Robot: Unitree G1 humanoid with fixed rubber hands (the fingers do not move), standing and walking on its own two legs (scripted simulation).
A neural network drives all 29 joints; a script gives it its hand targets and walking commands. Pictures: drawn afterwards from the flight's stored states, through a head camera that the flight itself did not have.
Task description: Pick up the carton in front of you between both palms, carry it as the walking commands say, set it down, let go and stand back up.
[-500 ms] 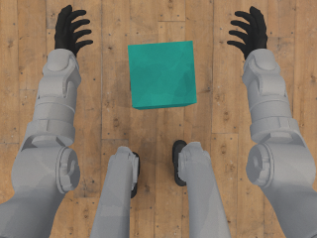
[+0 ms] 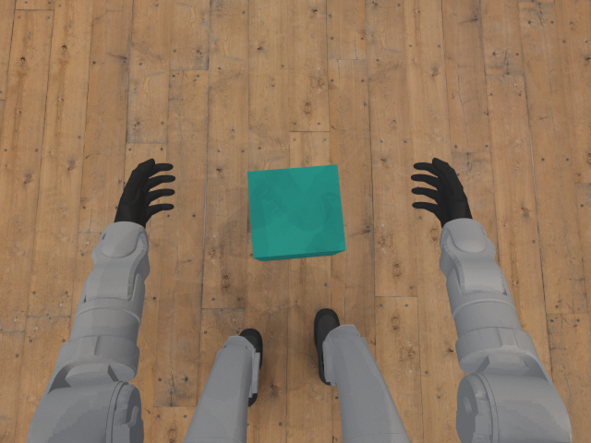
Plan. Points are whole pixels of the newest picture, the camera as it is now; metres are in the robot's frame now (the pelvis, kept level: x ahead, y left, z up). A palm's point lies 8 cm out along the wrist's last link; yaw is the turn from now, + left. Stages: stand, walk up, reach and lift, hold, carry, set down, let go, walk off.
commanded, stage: let go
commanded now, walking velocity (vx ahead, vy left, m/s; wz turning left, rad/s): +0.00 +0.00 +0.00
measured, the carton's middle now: (295, 218) +0.45 -0.02 -0.57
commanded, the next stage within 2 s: stand in 0.96 s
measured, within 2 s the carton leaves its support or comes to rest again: neither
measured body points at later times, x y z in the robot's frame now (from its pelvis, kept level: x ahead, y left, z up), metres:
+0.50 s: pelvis +0.05 +0.01 +0.08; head +0.13 +0.01 +0.52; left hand +0.25 +0.24 +0.00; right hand +0.24 -0.22 -0.01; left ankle +0.01 +0.13 -0.66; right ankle +0.06 -0.10 -0.66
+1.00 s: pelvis +0.05 +0.01 +0.08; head +0.06 +0.01 +0.53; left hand +0.23 +0.25 +0.00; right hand +0.22 -0.23 +0.00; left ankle +0.01 +0.13 -0.66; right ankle +0.06 -0.10 -0.66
